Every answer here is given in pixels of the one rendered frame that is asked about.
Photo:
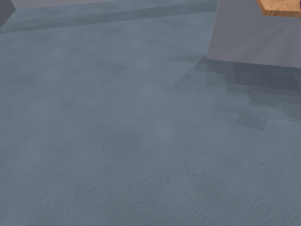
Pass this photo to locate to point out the table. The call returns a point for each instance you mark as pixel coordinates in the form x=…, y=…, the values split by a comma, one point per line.
x=280, y=8

